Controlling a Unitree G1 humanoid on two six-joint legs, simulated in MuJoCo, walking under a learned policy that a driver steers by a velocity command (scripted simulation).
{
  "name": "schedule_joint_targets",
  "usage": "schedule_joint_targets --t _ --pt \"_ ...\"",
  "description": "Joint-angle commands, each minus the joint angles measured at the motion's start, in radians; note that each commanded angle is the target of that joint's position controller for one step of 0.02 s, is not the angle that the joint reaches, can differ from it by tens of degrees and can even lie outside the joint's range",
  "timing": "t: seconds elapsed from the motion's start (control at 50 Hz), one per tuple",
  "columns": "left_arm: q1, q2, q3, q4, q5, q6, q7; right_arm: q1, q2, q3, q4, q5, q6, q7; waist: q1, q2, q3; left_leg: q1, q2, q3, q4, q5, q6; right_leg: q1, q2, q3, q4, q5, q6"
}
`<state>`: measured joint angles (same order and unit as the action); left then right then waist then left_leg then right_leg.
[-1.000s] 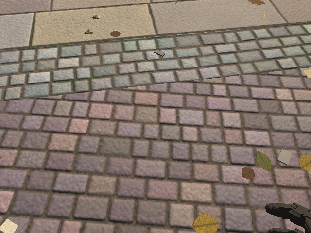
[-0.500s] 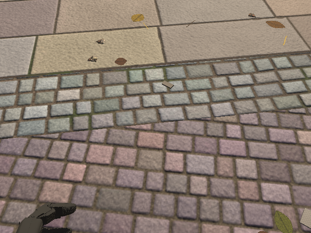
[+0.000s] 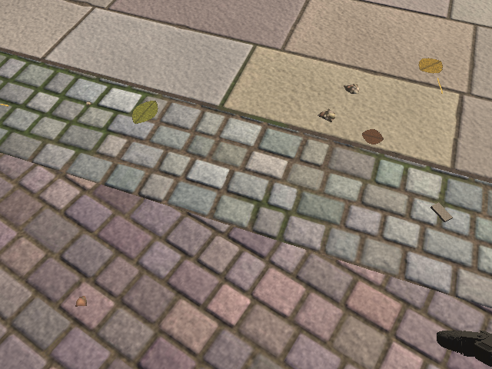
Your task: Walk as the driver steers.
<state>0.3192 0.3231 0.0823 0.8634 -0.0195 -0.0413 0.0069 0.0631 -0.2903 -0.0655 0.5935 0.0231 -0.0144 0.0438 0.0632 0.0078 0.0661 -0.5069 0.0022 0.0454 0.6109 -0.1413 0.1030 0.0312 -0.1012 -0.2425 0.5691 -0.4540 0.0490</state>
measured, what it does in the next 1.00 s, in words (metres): walks ahead, turning left: right foot, then left foot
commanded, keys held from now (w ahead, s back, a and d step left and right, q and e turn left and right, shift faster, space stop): w+q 0.68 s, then q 0.32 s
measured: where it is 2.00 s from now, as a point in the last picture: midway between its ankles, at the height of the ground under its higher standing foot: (225, 311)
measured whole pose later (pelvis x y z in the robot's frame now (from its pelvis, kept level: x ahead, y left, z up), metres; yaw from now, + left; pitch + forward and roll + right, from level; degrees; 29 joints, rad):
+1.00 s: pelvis +0.50 +0.10 +0.00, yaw +35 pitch +2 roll -2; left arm 0.21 0.32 0.07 0.80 0.00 -0.04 0.01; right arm 0.10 -0.32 -0.08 0.58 0.00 -0.01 0.03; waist 0.05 0.01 0.09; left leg -0.51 -0.03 0.00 0.59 -0.11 0.07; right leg -0.22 -0.05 -0.10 0.93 -0.57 0.05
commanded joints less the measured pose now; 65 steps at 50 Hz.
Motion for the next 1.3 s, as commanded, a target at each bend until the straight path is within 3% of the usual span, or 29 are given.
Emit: schedule_joint_targets --t 0.02,0.04,0.06,0.1,0.18,0.3,0.4,0.46,0.48,0.5,0.52,0.54,0.56,0.6,0.7,0.8,0.86,0.92,0.94,0.96,0.98,1.0,1.02,1.04,1.08,1.14,1.2,1.26,1.3 --pt "0.001 0.043 -0.024 -0.149 0.030 -0.055 -0.009 0.372 -0.310 -0.100 -0.005 0.009 -0.010 -0.021 -0.151 0.221 -0.455 0.949 0.336 -0.882 -0.273 -0.283 0.336 -0.759 0.135 0.254 0.784 -0.170 -0.024" --pt "-0.127 0.135 0.001 -0.172 -0.015 -0.078 -0.019 0.353 -0.227 -0.073 0.004 -0.001 -0.027 -0.012 -0.194 0.098 -0.344 0.877 0.314 -0.777 -0.331 -0.276 0.265 -0.860 0.076 0.326 0.808 -0.083 -0.045" --pt "-0.160 0.129 -0.003 -0.188 -0.024 -0.092 -0.021 0.311 -0.201 -0.063 0.011 -0.005 -0.039 -0.011 -0.164 0.076 -0.227 0.740 0.279 -0.648 -0.335 -0.205 0.229 -0.862 0.039 0.315 0.737 0.010 -0.063" --pt "-0.133 0.127 0.004 -0.163 0.018 -0.089 -0.008 0.190 -0.147 -0.043 -0.006 -0.012 -0.043 -0.017 -0.077 0.030 -0.128 0.488 0.200 -0.469 -0.350 0.004 0.182 -0.726 -0.023 0.323 0.581 0.126 -0.048" --pt "-0.130 0.089 0.000 -0.163 0.036 -0.053 -0.009 0.176 -0.154 -0.043 -0.003 -0.016 -0.052 -0.037 -0.044 0.040 -0.099 0.317 0.147 -0.362 -0.400 0.184 0.190 -0.637 -0.011 0.299 0.446 0.235 0.006" --pt "-0.352 0.039 -0.020 -0.226 0.024 -0.058 -0.021 0.268 -0.175 -0.049 0.054 -0.005 -0.042 -0.062 -0.124 0.066 -0.040 0.265 0.088 -0.313 -0.387 0.066 0.120 -0.579 0.067 0.298 0.047 0.545 0.028" --pt "-0.393 0.080 -0.007 -0.250 0.013 -0.077 -0.041 0.316 -0.165 -0.049 0.090 0.003 -0.029 -0.070 -0.126 0.088 -0.037 0.371 0.137 -0.435 -0.271 0.030 0.099 -0.529 0.090 0.337 -0.073 0.487 -0.011" --pt "-0.236 0.116 0.018 -0.213 0.016 -0.089 -0.033 0.291 -0.141 -0.043 0.088 0.000 -0.018 -0.069 -0.042 0.117 -0.095 0.377 0.102 -0.456 -0.126 0.145 0.057 -0.311 0.101 0.301 -0.133 0.400 -0.068" --pt "-0.105 0.156 0.032 -0.199 0.033 -0.094 -0.025 0.287 -0.088 -0.023 0.073 -0.010 -0.020 -0.064 0.019 0.065 -0.220 0.293 0.046 -0.400 0.094 0.105 0.022 -0.070 -0.008 0.389 -0.105 0.385 -0.124" --pt "0.028 0.242 0.055 -0.175 0.050 -0.084 -0.020 0.404 -0.029 -0.004 0.053 0.010 -0.026 -0.064 0.006 -0.191 -0.391 -0.042 -0.097 -0.253 0.445 -0.203 -0.062 0.319 -0.242 0.778 -0.147 0.194 -0.276" --pt "0.046 0.187 0.044 -0.163 0.022 -0.075 -0.029 0.428 -0.083 -0.005 0.051 0.017 -0.031 -0.067 -0.001 -0.309 -0.397 -0.222 -0.067 -0.241 0.631 -0.451 -0.080 0.355 -0.329 1.048 -0.249 -0.046 -0.313" --pt "-0.006 0.113 0.024 -0.176 0.014 -0.069 -0.026 0.347 -0.163 -0.027 0.058 0.019 -0.028 -0.066 0.017 -0.186 -0.249 -0.281 -0.014 -0.248 0.699 -0.372 -0.088 0.232 -0.294 0.932 -0.280 -0.117 -0.272" --pt "-0.054 0.087 0.014 -0.184 0.021 -0.059 -0.021 0.272 -0.175 -0.031 0.046 0.009 -0.023 -0.066 0.012 -0.110 -0.159 -0.266 0.022 -0.203 0.699 -0.299 -0.093 0.108 -0.255 0.785 -0.288 -0.021 -0.237" --pt "-0.108 0.051 0.000 -0.170 0.034 -0.057 -0.016 0.221 -0.144 -0.035 0.029 -0.004 -0.019 -0.060 -0.028 -0.099 -0.060 -0.203 0.081 -0.190 0.609 -0.209 -0.092 -0.081 -0.183 0.592 -0.339 0.177 -0.216" --pt "-0.114 0.084 0.015 -0.131 0.023 -0.073 -0.013 0.176 -0.068 -0.020 0.001 -0.001 0.001 -0.050 -0.048 -0.093 -0.019 -0.198 0.114 -0.150 0.450 -0.112 -0.110 -0.146 -0.167 0.364 -0.413 0.474 -0.243" --pt "-0.136 0.126 0.024 -0.115 0.017 -0.042 0.006 0.080 -0.041 -0.010 -0.023 -0.011 -0.011 -0.020 -0.026 -0.089 -0.044 -0.053 0.069 -0.043 0.130 0.160 -0.114 -0.146 -0.109 0.125 -0.353 0.817 -0.197" --pt "-0.112 0.154 0.032 -0.099 -0.007 -0.024 0.012 0.035 -0.062 -0.021 -0.051 -0.008 -0.004 0.004 -0.023 -0.099 -0.057 -0.009 0.048 -0.027 0.024 0.147 -0.085 -0.072 -0.136 0.104 -0.294 0.835 -0.176" --pt "-0.141 0.179 0.044 -0.110 -0.034 -0.009 0.019 0.154 -0.134 -0.060 -0.036 -0.018 0.005 0.010 -0.108 -0.098 -0.122 0.158 -0.020 0.013 -0.060 0.061 -0.022 -0.045 -0.138 0.080 -0.062 0.995 -0.142" --pt "-0.139 0.152 0.035 -0.115 -0.031 -0.005 0.018 0.273 -0.177 -0.085 -0.002 -0.020 0.006 -0.002 -0.167 -0.052 -0.181 0.326 -0.055 0.015 -0.137 0.156 0.014 -0.105 -0.090 0.055 0.127 0.925 -0.104" --pt "-0.070 0.092 0.013 -0.129 0.019 -0.005 0.011 0.328 -0.259 -0.103 -0.004 -0.018 0.011 -0.028 -0.160 0.142 -0.255 0.575 0.116 -0.222 -0.132 0.548 0.090 -0.341 -0.017 0.046 0.429 0.425 -0.038" --pt "0.038 0.026 -0.019 -0.160 0.057 -0.011 -0.003 0.247 -0.340 -0.097 -0.057 -0.038 0.006 -0.036 -0.045 0.301 -0.399 0.795 0.376 -0.680 -0.107 0.762 0.328 -0.648 0.154 0.166 0.774 -0.309 0.022" --pt "-0.032 0.121 -0.004 -0.146 0.026 -0.013 -0.013 0.247 -0.254 -0.081 -0.079 -0.033 0.002 -0.025 -0.134 0.130 -0.500 0.763 0.360 -0.682 -0.188 0.525 0.325 -0.678 0.119 0.337 0.830 -0.226 0.007" --pt "-0.116 0.136 0.001 -0.172 0.001 -0.009 -0.011 0.191 -0.218 -0.068 -0.077 -0.024 -0.005 -0.021 -0.125 0.086 -0.371 0.658 0.308 -0.572 -0.217 0.401 0.267 -0.719 0.088 0.332 0.792 -0.128 -0.010" --pt "-0.134 0.122 -0.001 -0.167 0.012 -0.001 0.001 0.152 -0.188 -0.060 -0.066 -0.007 -0.004 -0.024 -0.095 0.021 -0.269 0.533 0.249 -0.493 -0.238 0.299 0.204 -0.718 0.054 0.326 0.713 -0.058 -0.009" --pt "-0.120 0.131 0.004 -0.154 0.023 0.023 0.014 0.081 -0.157 -0.045 -0.074 -0.018 0.004 -0.036 -0.042 0.048 -0.196 0.317 0.203 -0.406 -0.277 0.273 0.165 -0.603 0.028 0.318 0.615 0.014 0.000" --pt "-0.057 0.085 -0.008 -0.120 0.025 0.039 0.019 0.057 -0.127 -0.030 -0.051 -0.043 -0.006 -0.045 -0.021 0.077 -0.229 0.221 0.173 -0.293 -0.277 0.412 0.166 -0.480 0.034 0.282 0.512 0.064 0.027" --pt "-0.083 0.032 -0.029 -0.112 0.024 0.048 0.020 0.046 -0.076 -0.007 -0.006 -0.052 -0.010 -0.051 -0.037 0.096 -0.236 0.187 0.146 -0.219 -0.291 0.267 0.135 -0.373 0.008 0.283 0.313 0.159 0.035" --pt "-0.136 0.058 -0.026 -0.121 0.014 0.055 0.015 0.054 -0.091 -0.005 0.038 -0.067 -0.007 -0.045 -0.070 0.116 -0.170 0.150 0.166 -0.236 -0.327 -0.016 0.125 -0.313 0.017 0.275 0.197 0.190 0.020" --pt "-0.150 0.080 -0.019 -0.134 0.014 0.053 0.013 0.038 -0.115 -0.009 0.053 -0.056 0.000 -0.046 -0.063 0.106 -0.120 0.160 0.174 -0.254 -0.307 -0.118 0.110 -0.312 0.038 0.249 0.109 0.178 -0.003"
